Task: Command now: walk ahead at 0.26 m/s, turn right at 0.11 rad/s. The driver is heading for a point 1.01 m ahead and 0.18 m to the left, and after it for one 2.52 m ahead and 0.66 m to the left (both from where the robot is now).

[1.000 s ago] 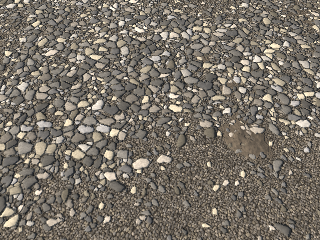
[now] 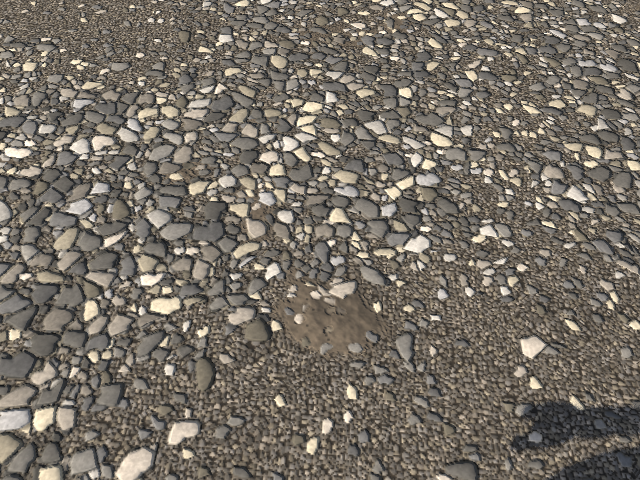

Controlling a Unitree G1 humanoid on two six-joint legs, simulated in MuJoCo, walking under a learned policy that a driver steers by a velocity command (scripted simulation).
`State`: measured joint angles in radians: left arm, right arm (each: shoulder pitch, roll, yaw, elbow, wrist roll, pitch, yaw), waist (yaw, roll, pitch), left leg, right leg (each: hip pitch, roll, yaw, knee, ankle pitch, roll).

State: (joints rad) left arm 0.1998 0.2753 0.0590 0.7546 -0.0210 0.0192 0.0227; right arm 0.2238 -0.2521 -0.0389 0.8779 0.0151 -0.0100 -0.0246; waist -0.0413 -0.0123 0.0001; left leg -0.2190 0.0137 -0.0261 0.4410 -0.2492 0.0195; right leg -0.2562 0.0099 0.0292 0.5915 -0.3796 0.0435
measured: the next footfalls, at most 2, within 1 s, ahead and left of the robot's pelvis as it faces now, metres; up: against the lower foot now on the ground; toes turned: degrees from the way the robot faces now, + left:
right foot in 0.06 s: +0.01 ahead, -0.13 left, +0.00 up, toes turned +1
left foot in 0.46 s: +0.33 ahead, +0.14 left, +0.00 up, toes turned +2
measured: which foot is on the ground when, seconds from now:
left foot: down 0.00-0.06, up 0.08-0.44, down 0.46-1.00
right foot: up 0.00-0.04, down 0.06-0.46, up 0.48-1.00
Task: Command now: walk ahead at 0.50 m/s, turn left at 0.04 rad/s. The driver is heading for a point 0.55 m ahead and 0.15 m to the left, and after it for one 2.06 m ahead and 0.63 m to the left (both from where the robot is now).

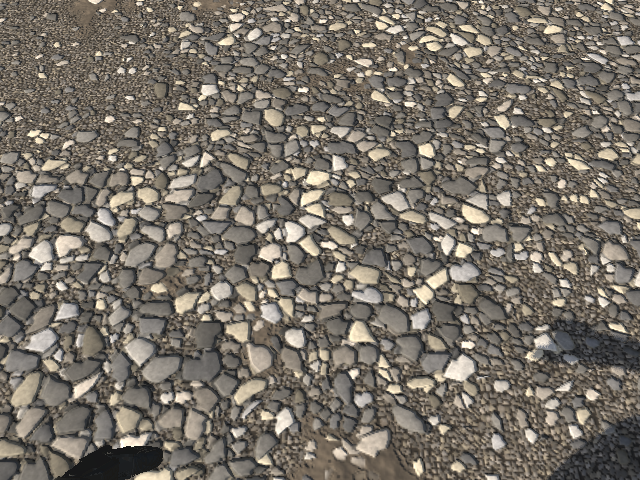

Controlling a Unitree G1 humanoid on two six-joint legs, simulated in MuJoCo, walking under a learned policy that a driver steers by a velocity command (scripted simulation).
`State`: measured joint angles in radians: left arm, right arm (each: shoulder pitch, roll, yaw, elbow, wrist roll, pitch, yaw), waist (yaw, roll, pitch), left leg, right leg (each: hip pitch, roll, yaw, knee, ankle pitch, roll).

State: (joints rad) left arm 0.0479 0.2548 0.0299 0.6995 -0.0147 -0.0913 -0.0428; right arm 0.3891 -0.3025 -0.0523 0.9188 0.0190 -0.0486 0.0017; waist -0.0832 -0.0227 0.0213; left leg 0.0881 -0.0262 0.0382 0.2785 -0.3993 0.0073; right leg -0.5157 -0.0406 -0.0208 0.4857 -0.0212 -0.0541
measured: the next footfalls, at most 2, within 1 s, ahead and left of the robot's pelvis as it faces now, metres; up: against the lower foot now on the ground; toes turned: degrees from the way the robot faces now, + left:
right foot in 0.02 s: +0.18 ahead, -0.12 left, +0.00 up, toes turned -2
left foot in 0.56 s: +0.45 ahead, +0.15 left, +0.00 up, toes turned +18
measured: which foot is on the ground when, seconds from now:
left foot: down 0.00-0.02, up 0.04-0.54, down 0.56-1.00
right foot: up 0.00-0.00, down 0.02-0.54, up 0.56-0.98, down 1.00-1.00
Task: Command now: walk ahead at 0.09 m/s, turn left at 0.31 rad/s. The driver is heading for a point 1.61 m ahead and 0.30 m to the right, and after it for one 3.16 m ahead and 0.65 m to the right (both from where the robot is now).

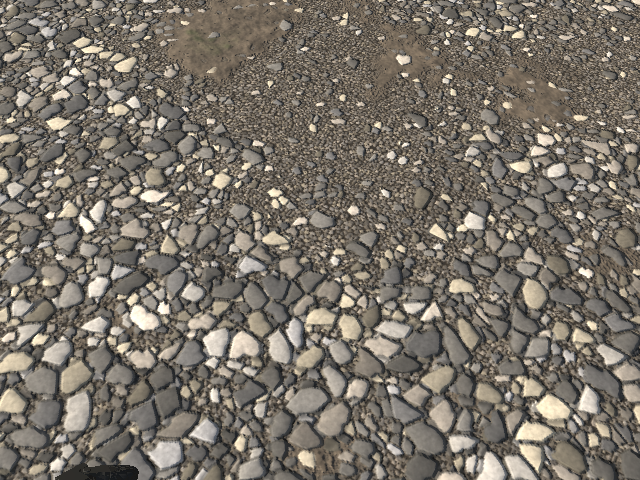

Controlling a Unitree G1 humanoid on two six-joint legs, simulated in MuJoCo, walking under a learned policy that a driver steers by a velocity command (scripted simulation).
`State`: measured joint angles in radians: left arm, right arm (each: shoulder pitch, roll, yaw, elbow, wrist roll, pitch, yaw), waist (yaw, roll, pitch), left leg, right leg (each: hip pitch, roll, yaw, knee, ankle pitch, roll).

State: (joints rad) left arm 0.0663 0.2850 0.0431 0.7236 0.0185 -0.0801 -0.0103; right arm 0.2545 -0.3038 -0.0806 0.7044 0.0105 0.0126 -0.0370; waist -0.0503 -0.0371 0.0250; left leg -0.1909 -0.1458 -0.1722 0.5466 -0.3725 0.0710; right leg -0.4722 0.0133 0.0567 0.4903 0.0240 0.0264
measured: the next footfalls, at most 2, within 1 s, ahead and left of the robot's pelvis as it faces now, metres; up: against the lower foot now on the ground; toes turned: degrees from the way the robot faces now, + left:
left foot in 0.30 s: +0.07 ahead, +0.14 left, +0.00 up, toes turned -1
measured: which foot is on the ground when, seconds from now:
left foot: down 0.00-0.02, up 0.04-0.28, down 0.30-0.92, up 0.94-1.00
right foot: down 0.00-1.00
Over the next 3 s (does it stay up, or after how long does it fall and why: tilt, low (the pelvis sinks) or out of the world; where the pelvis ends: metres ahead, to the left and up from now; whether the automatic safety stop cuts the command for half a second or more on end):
stays up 1.20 -0.24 0.00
